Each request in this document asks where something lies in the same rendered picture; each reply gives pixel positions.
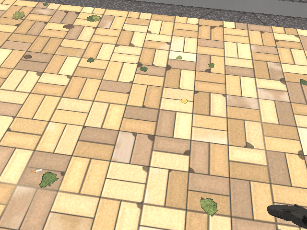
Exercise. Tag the robot right hand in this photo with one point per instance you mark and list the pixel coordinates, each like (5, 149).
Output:
(296, 214)

